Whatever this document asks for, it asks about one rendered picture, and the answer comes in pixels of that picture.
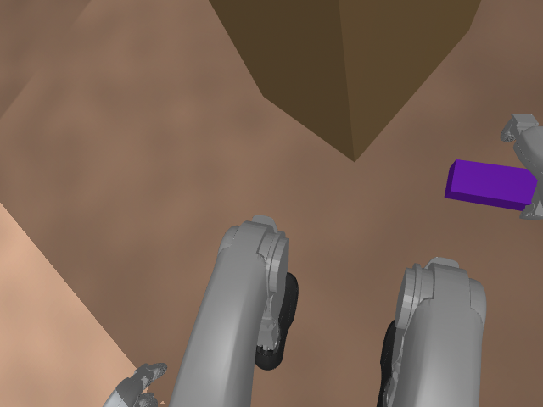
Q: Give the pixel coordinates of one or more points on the left robot foot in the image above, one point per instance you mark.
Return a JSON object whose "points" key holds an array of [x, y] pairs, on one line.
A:
{"points": [[271, 359]]}

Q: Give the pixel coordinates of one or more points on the right robot hand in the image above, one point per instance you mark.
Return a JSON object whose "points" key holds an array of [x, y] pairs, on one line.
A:
{"points": [[529, 148]]}

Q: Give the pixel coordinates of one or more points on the left robot hand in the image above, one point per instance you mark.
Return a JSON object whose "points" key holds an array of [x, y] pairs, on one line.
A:
{"points": [[128, 393]]}

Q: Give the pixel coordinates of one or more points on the right robot foot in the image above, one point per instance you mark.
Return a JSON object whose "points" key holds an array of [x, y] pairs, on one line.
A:
{"points": [[386, 362]]}

